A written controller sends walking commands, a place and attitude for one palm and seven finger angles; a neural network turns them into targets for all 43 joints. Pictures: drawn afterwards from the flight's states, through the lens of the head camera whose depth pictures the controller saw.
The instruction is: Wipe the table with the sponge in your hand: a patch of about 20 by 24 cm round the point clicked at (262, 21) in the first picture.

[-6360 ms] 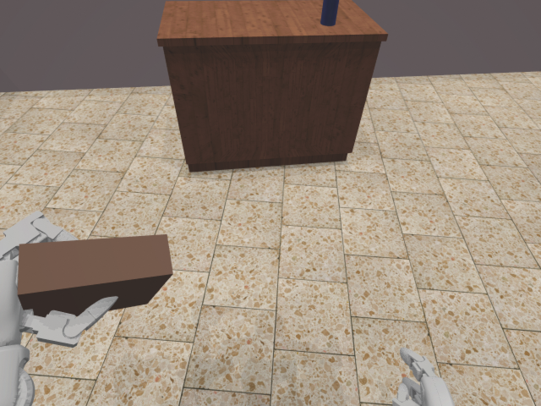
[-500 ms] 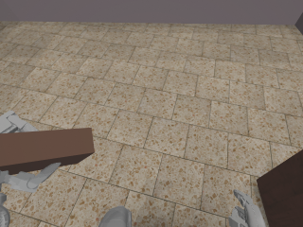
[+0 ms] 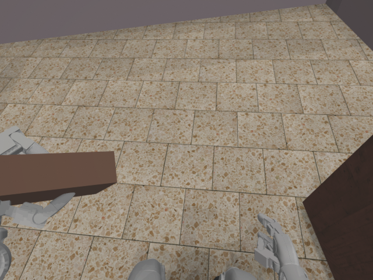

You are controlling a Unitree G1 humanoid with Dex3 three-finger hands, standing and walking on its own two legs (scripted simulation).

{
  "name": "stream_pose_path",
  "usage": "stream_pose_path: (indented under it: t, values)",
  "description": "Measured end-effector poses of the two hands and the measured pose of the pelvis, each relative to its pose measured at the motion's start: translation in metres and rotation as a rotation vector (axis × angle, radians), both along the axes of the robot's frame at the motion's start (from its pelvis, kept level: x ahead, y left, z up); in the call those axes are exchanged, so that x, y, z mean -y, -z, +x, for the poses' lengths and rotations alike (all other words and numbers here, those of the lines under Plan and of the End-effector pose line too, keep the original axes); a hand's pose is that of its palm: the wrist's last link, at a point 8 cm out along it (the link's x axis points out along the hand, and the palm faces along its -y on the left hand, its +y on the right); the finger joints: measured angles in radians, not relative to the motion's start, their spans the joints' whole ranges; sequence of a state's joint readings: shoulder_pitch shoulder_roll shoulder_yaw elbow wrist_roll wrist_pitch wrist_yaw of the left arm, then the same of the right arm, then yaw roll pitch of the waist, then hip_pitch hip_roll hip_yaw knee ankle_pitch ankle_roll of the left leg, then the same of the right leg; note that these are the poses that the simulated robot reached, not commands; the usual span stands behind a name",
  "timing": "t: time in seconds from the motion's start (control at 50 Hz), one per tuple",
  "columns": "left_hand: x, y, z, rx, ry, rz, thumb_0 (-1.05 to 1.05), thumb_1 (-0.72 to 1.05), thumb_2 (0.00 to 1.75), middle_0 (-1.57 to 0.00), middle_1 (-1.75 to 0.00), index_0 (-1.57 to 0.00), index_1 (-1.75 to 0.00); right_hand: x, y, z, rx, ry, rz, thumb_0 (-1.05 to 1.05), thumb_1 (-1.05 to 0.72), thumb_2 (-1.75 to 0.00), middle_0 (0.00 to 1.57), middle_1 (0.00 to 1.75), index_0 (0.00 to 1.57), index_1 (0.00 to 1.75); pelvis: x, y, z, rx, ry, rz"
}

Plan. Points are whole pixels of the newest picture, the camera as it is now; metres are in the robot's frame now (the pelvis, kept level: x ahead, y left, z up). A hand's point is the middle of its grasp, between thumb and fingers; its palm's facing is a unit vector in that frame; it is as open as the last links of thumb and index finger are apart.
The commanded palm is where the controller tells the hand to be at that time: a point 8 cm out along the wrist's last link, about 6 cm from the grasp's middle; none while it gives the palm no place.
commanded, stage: turn to face it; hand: left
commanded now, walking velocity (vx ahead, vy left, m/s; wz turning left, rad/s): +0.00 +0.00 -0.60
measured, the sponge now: (75, 177) +0.24 +0.19 +0.16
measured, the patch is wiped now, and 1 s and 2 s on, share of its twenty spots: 0.00 0.00 0.00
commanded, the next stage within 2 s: none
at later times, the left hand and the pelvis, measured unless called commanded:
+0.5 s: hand (72, 186) +0.21 +0.17 +0.19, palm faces +0.16 -0.90 -0.41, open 9.0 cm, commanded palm +0.17 +0.23 +0.20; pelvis -0.06 +0.00 +0.01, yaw -16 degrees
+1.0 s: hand (183, 226) +0.17 +0.02 +0.19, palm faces -0.21 -0.79 -0.57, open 9.0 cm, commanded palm +0.15 +0.10 +0.20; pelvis -0.14 -0.04 +0.01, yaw -35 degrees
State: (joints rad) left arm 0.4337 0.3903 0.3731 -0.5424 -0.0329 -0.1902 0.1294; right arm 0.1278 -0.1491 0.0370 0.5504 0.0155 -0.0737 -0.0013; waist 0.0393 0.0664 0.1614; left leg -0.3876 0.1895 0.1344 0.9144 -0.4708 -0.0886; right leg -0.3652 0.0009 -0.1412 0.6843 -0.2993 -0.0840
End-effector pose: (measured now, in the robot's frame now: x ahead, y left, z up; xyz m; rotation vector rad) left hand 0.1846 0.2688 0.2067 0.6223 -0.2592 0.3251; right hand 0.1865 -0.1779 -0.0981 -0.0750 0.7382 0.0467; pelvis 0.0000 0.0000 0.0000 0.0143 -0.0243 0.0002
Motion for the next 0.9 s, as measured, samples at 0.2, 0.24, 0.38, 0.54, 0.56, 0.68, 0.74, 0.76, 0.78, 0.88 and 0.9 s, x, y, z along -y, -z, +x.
stream_pose_path:
  t: [0.2, 0.24, 0.38, 0.54, 0.56, 0.68, 0.74, 0.76, 0.78, 0.88, 0.9]
  values:
    - [0.036, -0.004, 0.013, -0.052, 0.116, -0.016, -0.01, -0.42, 1.06, -0.86, -1.39, -0.86, -1.39, 0.106, -0.014, -0.073, -0.134, 0.248, -0.167, 0.01, -0.91, -0.9, 0.2, 0.3, 0.2, 0.3, 0.016, -0.015, -0.016, -0.023, 0.117, 0.034]
    - [0.04, -0.007, 0.013, -0.031, 0.139, -0.022, -0.01, -0.42, 1.06, -0.86, -1.39, -0.86, -1.39, 0.118, -0.021, -0.086, -0.135, 0.28, -0.192, 0.01, -0.91, -0.9, 0.2, 0.3, 0.2, 0.3, 0.018, -0.016, -0.02, -0.029, 0.14, 0.037]
    - [0.048, -0.009, 0.008, 0.029, 0.203, -0.08, -0.01, -0.42, 1.06, -0.86, -1.39, -0.86, -1.39, 0.13, -0.042, -0.119, -0.105, 0.346, -0.226, 0.01, -0.91, -0.9, 0.19, 0.3, 0.19, 0.3, 0.014, -0.019, -0.037, -0.05, 0.221, 0.053]
    - [0.05, 0.0, -0.003, 0.06, 0.31, -0.102, -0.01, -0.42, 1.06, -0.86, -1.39, -0.86, -1.39, 0.097, -0.045, -0.152, -0.058, 0.368, -0.193, 0.01, -0.91, -0.9, 0.2, 0.3, 0.19, 0.3, -0.002, -0.012, -0.067, -0.041, 0.3, 0.034]
    - [0.051, -0.001, -0.004, 0.061, 0.317, -0.088, -0.01, -0.42, 1.06, -0.86, -1.39, -0.86, -1.39, 0.092, -0.043, -0.156, -0.051, 0.379, -0.177, 0.01, -0.91, -0.9, 0.2, 0.3, 0.2, 0.3, -0.002, -0.012, -0.07, -0.032, 0.313, 0.029]
    - [0.072, -0.004, -0.005, 0.028, 0.334, -0.084, -0.01, -0.42, 1.06, -0.86, -1.39, -0.86, -1.39, 0.067, -0.027, -0.19, -0.059, 0.424, -0.049, 0.01, -0.9, -0.9, 0.2, 0.3, 0.2, 0.3, 0.004, -0.016, -0.082, -0.015, 0.411, -0.024]
    - [0.101, 0.002, 0.001, 0.004, 0.379, -0.07, -0.01, -0.42, 1.06, -0.86, -1.39, -0.86, -1.39, 0.068, -0.014, -0.213, -0.075, 0.447, -0.007, 0.01, -0.9, -0.9, 0.2, 0.3, 0.2, 0.3, 0.016, -0.012, -0.093, -0.013, 0.458, -0.032]
    - [0.113, 0.004, 0.003, 0.001, 0.4, -0.057, -0.01, -0.42, 1.06, -0.86, -1.39, -0.86, -1.39, 0.072, -0.009, -0.222, -0.078, 0.457, 0.002, 0.01, -0.9, -0.9, 0.2, 0.3, 0.2, 0.3, 0.022, -0.009, -0.098, -0.012, 0.469, -0.031]
    - [0.126, 0.006, 0.004, 0.005, 0.425, -0.04, -0.01, -0.42, 1.06, -0.86, -1.39, -0.86, -1.39, 0.077, -0.003, -0.23, -0.08, 0.468, 0.01, 0.01, -0.9, -0.9, 0.2, 0.3, 0.2, 0.3, 0.027, -0.004, -0.103, -0.012, 0.477, -0.029]
    - [0.179, 0.009, -0.001, -0.023, 0.572, -0.019, -0.01, -0.42, 1.06, -0.86, -1.39, -0.86, -1.39, 0.117, 0.008, -0.284, -0.162, 0.583, -0.027, 0.01, -0.9, -0.9, 0.2, 0.3, 0.2, 0.3, 0.036, -0.003, -0.129, -0.007, 0.529, -0.011]
    - [0.186, 0.007, -0.004, -0.035, 0.6, -0.007, -0.01, -0.42, 1.06, -0.86, -1.39, -0.86, -1.39, 0.125, 0.006, -0.295, -0.174, 0.615, -0.043, 0.01, -0.9, -0.9, 0.2, 0.3, 0.2, 0.3, 0.036, -0.004, -0.132, -0.008, 0.546, -0.002]
